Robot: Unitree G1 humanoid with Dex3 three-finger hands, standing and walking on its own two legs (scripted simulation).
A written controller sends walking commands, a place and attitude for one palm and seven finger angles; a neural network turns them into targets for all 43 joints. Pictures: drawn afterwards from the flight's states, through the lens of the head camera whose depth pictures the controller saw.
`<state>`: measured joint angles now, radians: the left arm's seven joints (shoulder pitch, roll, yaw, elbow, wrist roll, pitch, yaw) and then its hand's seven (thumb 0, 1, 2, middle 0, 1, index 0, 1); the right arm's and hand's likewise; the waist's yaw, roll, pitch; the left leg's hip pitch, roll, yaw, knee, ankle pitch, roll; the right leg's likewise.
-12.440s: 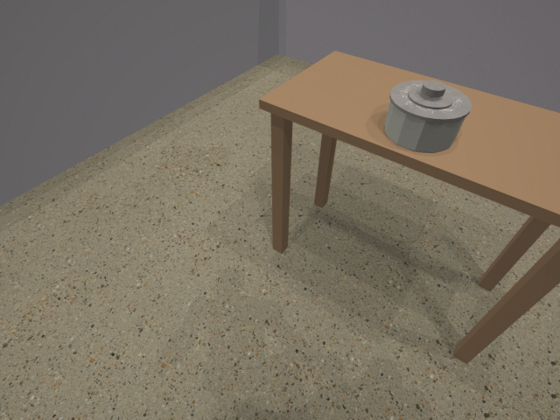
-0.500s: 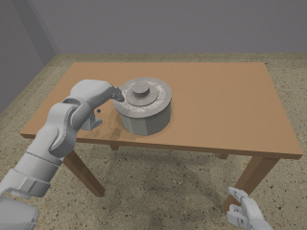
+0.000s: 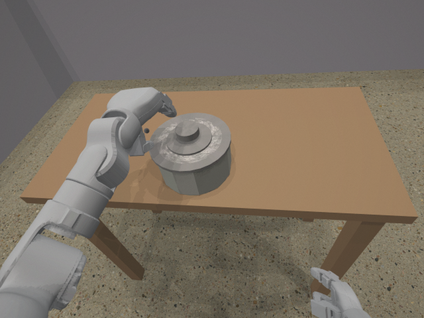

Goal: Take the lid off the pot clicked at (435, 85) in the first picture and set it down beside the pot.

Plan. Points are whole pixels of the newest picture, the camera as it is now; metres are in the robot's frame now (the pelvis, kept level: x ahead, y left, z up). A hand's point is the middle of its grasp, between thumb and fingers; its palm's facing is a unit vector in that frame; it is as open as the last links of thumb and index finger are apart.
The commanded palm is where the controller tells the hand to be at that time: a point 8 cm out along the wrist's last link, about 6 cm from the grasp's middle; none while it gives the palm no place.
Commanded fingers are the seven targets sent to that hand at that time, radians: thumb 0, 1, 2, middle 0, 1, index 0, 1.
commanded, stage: move the open hand above the knob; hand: left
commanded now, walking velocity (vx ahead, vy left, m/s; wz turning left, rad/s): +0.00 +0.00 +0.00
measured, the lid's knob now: (187, 130) +0.48 +0.08 +0.10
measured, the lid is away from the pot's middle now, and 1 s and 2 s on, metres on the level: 0.00 0.00 0.00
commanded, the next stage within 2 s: lower the open fingers around the knob in 1.90 s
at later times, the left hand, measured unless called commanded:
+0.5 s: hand (175, 105) +0.46 +0.08 +0.18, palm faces -0.17 -0.04 -0.99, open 10.0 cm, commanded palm +0.43 +0.09 +0.23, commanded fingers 0.00 -0.31 1.49 -0.85 -0.08 -0.85 -0.08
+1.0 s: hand (174, 122) +0.44 +0.09 +0.16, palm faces -0.23 +0.01 -0.97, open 10.0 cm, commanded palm +0.43 +0.09 +0.23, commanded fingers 0.00 -0.31 1.49 -0.85 -0.08 -0.85 -0.08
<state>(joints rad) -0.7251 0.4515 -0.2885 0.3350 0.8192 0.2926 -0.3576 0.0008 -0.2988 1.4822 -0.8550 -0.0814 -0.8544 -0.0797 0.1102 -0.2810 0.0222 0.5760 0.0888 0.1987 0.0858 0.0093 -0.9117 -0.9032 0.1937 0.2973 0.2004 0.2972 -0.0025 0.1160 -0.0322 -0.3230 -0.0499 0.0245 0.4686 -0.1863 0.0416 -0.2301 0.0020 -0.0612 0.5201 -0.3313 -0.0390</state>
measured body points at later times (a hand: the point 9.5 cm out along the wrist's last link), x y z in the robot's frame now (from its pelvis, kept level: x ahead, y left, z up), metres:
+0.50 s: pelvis +0.00 +0.01 +0.00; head +0.01 -0.03 +0.45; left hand +0.46 +0.08 +0.24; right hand +0.12 -0.23 -0.13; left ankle +0.03 +0.10 -0.74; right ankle -0.04 -0.09 -0.74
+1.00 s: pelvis +0.00 +0.01 +0.00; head +0.01 -0.03 +0.45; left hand +0.45 +0.09 +0.21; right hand +0.16 -0.22 -0.12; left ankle +0.03 +0.10 -0.74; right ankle -0.04 -0.09 -0.74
